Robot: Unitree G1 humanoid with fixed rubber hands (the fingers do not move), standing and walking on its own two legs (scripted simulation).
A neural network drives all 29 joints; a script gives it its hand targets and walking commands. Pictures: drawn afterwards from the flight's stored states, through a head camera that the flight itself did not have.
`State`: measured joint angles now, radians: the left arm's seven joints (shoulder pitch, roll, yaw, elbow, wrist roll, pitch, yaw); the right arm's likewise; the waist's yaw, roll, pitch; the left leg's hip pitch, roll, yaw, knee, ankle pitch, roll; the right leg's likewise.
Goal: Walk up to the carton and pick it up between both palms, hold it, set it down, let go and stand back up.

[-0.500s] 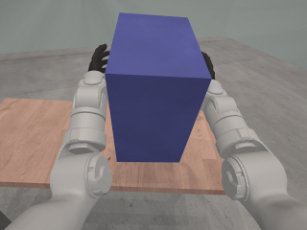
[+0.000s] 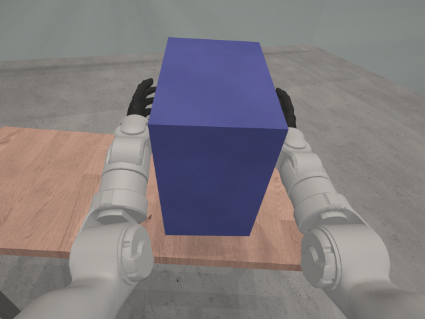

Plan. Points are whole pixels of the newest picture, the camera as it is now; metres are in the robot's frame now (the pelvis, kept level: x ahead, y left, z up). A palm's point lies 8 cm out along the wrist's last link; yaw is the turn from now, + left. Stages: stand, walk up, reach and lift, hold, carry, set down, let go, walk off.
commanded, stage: set down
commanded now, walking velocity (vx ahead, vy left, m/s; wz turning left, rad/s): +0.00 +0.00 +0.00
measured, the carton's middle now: (210, 141) +0.43 -0.01 +0.17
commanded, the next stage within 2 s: none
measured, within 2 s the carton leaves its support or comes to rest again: neither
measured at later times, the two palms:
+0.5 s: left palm (142, 131) +0.43 +0.12 +0.19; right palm (280, 142) +0.40 -0.15 +0.19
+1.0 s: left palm (147, 144) +0.44 +0.12 +0.15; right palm (278, 155) +0.41 -0.15 +0.15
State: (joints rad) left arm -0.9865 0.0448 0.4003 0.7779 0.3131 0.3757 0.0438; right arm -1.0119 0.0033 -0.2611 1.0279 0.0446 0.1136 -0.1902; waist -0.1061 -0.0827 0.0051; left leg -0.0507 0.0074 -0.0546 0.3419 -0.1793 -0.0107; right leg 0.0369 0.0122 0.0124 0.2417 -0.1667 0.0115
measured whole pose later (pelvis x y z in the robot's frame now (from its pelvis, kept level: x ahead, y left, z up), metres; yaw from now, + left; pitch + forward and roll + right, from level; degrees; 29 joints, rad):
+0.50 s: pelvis +0.00 +0.00 +0.00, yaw -1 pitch -5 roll -1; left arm -0.97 0.03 0.45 0.86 0.34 0.29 0.02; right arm -0.96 0.06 -0.40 0.99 -0.11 0.07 -0.16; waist -0.09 -0.08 0.01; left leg -0.07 0.01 -0.03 0.32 -0.17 -0.01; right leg 0.00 0.00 0.01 0.25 -0.17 0.01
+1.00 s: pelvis +0.01 +0.00 +0.00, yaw -2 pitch -2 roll +0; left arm -0.94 -0.01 0.51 0.89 0.37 0.20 0.00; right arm -0.88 0.13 -0.54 0.91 -0.27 0.01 -0.11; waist -0.06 -0.07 0.02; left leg -0.10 0.01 0.01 0.30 -0.17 0.00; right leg -0.05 -0.01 0.00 0.25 -0.17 0.02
